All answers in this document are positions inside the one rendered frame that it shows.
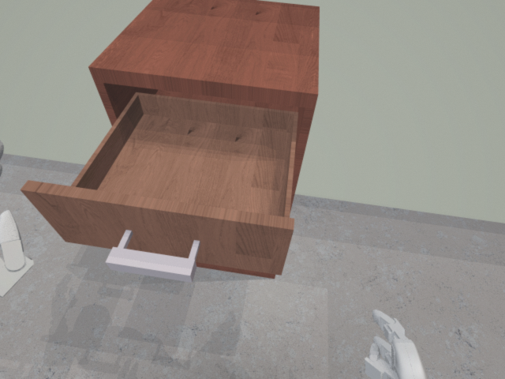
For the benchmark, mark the drawer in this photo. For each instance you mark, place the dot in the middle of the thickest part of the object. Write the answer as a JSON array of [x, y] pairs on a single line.
[[173, 170]]

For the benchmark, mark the handle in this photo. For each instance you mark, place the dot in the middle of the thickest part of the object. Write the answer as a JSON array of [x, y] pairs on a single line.
[[152, 264]]

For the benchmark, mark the left robot hand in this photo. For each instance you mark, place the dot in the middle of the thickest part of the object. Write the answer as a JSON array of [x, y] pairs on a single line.
[[15, 264]]

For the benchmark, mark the cabinet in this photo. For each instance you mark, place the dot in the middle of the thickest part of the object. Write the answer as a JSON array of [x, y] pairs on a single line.
[[245, 52]]

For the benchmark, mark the right robot hand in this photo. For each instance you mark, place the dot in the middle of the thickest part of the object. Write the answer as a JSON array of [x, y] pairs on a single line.
[[402, 359]]

